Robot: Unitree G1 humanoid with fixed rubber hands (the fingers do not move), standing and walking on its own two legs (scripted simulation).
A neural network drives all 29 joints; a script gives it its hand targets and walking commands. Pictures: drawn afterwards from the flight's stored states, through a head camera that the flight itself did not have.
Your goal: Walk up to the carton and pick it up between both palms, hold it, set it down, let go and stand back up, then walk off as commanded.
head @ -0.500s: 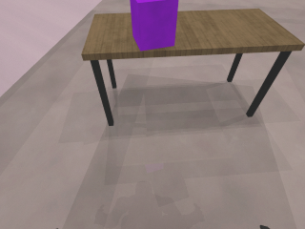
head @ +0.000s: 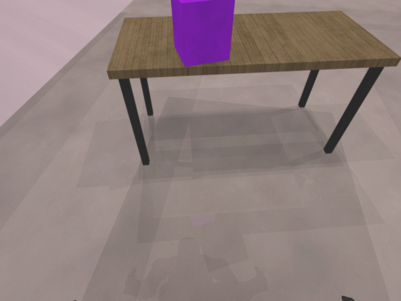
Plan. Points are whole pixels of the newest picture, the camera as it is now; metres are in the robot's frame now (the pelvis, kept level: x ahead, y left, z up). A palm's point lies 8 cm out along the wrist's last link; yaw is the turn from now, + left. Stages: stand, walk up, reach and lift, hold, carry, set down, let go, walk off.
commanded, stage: stand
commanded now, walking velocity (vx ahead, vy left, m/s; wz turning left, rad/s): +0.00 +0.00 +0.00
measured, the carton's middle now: (201, 25) +1.15 +0.02 +0.05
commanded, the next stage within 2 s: none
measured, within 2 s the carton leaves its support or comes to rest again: neither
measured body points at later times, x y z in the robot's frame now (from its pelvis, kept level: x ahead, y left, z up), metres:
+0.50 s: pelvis +0.00 +0.00 +0.00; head +0.01 +0.00 +0.45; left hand +0.09 +0.31 -0.12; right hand +0.10 -0.31 -0.11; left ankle +0.02 +0.14 -0.74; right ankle +0.03 -0.13 -0.74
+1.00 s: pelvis +0.00 +0.00 +0.00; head +0.01 +0.00 +0.45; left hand +0.09 +0.31 -0.12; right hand +0.10 -0.31 -0.11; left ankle +0.02 +0.14 -0.74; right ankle +0.03 -0.13 -0.74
